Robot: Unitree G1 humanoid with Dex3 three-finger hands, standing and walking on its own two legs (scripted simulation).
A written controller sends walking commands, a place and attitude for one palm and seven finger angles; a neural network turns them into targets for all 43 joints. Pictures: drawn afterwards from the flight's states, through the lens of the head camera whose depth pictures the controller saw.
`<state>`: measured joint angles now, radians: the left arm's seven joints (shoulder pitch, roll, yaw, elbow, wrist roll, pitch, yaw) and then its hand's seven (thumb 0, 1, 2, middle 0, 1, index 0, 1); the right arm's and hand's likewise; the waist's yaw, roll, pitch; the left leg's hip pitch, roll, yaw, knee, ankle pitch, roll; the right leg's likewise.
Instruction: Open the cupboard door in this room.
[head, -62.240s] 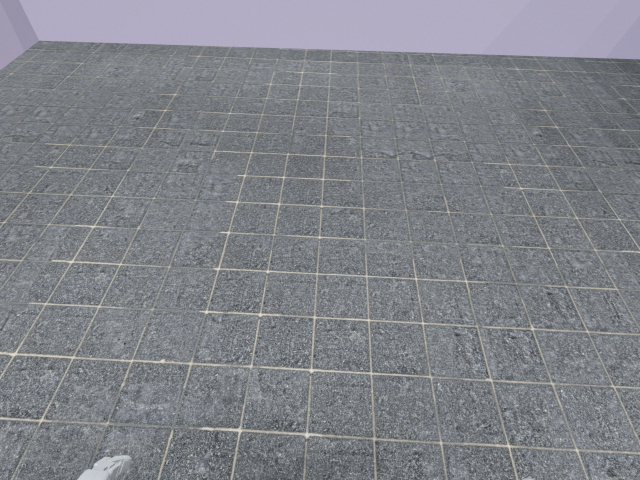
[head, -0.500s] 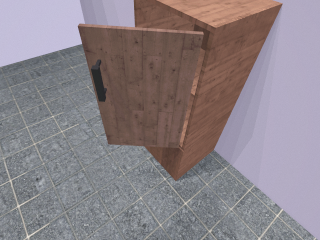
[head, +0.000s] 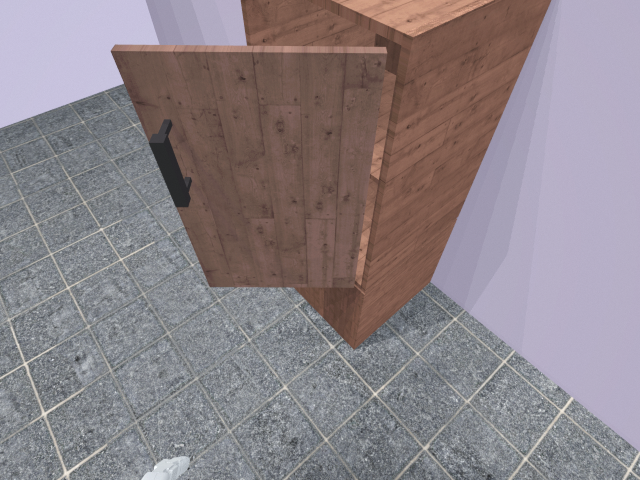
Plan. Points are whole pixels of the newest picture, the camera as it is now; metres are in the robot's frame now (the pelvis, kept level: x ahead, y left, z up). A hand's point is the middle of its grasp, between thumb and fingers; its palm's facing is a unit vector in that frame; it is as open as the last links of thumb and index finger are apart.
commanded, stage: come to a stop and stand still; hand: left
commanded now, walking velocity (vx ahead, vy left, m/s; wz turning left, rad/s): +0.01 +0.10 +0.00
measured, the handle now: (174, 164) +0.55 +0.25 +0.06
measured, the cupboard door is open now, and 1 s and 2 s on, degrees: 49 49 49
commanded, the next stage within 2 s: look again from close up in 0.46 s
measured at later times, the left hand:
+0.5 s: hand out of the picture -0.05 +0.20 -0.17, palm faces +0.05 -0.98 -0.20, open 7.4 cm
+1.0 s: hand out of the picture +0.04 +0.21 -0.16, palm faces +0.03 -0.97 -0.23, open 7.3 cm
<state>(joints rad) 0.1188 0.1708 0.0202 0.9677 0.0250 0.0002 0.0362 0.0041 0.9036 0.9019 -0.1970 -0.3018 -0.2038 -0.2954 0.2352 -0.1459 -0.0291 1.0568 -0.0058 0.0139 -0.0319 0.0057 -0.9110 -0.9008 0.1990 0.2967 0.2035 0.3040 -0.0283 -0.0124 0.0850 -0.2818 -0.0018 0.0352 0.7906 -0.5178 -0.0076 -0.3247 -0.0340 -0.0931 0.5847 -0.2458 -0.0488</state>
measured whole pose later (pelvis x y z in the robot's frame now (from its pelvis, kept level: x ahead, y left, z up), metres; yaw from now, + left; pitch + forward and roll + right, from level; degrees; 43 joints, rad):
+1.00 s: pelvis +0.01 +0.03 +0.01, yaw +0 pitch -2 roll +1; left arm 0.26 0.15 0.01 1.08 0.01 -0.02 0.03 0.01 0.92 0.90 -0.20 -0.30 -0.20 -0.30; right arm 0.33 -0.15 0.02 1.08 -0.02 -0.04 -0.02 0.01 -0.92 -0.90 0.20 0.30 0.20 0.30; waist -0.01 0.03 0.02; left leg -0.12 -0.02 0.06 0.44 -0.29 0.02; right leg -0.25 -0.06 -0.07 0.49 -0.21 0.01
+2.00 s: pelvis -0.01 +0.02 -0.05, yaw +1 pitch +11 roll -1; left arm 0.29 0.30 0.29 0.08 -0.35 -0.24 -0.40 0.01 0.16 0.59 -0.25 -0.77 -0.26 -0.77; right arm 0.27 -0.18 0.05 0.57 0.04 -0.22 -0.05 0.02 -0.90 -0.90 0.21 0.30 0.21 0.31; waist -0.02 0.03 -0.09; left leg -0.68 0.03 0.01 1.01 -0.51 0.01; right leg -0.75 -0.05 -0.11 0.95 -0.38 -0.01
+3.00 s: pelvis +0.00 +0.02 -0.02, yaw +1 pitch +6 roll -1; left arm -0.08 0.42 0.44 0.41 -0.34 -0.16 -0.51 -0.01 -0.50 0.30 -0.30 -1.20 -0.30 -1.20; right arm 0.30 -0.29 0.04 0.58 0.04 -0.22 -0.08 0.01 -0.90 -0.90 0.20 0.30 0.21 0.30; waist 0.00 0.03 -0.05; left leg -0.42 0.02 0.03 0.74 -0.42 0.01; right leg -0.50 -0.04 -0.10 0.70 -0.29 -0.01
